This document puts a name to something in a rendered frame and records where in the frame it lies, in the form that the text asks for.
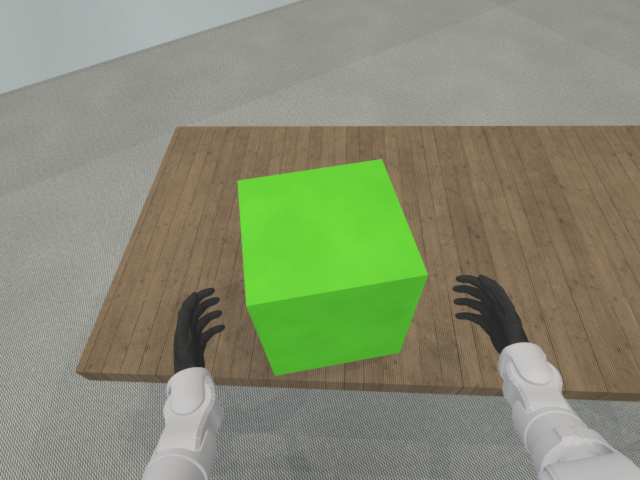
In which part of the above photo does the left robot hand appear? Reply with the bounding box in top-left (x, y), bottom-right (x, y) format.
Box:
top-left (174, 288), bottom-right (225, 375)

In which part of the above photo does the carton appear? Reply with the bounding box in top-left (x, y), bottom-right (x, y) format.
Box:
top-left (237, 159), bottom-right (428, 376)

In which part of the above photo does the robot left forearm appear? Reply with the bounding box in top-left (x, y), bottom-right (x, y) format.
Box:
top-left (141, 367), bottom-right (223, 480)

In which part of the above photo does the robot right upper arm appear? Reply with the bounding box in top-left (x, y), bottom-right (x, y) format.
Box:
top-left (536, 453), bottom-right (640, 480)

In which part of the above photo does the robot right forearm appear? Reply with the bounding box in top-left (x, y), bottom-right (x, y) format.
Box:
top-left (498, 342), bottom-right (640, 476)

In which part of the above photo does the right robot hand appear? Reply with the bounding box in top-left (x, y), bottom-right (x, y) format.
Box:
top-left (453, 275), bottom-right (529, 354)

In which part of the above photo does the table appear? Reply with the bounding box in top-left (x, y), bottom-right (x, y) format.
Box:
top-left (75, 126), bottom-right (640, 402)

